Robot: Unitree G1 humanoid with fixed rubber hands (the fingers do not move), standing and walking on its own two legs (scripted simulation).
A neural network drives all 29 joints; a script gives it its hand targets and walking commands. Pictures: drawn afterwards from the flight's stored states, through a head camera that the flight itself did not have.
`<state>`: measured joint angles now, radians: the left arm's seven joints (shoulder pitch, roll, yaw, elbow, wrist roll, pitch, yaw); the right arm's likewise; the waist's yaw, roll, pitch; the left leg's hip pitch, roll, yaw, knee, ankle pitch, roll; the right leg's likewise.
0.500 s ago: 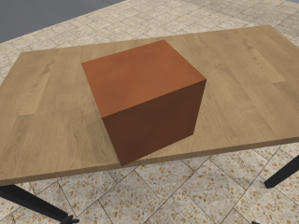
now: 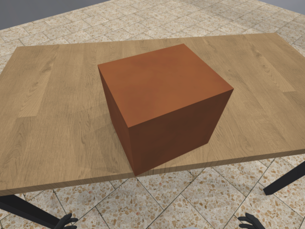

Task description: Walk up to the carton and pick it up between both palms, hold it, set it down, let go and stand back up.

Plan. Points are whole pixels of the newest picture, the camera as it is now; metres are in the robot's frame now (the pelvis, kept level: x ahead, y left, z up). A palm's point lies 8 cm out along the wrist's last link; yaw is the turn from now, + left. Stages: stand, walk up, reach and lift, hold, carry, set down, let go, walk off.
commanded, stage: walk up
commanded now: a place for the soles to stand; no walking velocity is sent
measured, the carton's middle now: (159, 109) +0.40 +0.00 +0.09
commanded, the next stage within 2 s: none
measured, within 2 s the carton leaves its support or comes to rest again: neither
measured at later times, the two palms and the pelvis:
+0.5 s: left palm out of the picture +0.10 +0.25 -0.08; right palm out of the picture +0.12 -0.28 -0.08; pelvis +0.00 -0.02 +0.00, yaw +7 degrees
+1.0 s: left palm out of the picture +0.06 +0.26 -0.10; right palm (259, 214) +0.17 -0.27 -0.07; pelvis +0.00 -0.03 +0.00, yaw +12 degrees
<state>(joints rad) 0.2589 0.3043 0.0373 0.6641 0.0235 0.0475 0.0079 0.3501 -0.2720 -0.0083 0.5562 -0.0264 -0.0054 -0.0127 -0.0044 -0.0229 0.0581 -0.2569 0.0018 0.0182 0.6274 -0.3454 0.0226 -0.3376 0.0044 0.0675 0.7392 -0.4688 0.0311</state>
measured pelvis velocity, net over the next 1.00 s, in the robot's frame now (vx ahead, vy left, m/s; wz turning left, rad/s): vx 0.00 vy -0.03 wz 0.22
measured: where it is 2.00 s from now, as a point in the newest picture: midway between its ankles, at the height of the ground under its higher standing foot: outside the picture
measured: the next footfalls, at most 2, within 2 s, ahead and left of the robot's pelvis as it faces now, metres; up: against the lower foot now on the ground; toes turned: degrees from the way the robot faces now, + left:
none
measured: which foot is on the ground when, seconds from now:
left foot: down 0.00-1.00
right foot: down 0.00-1.00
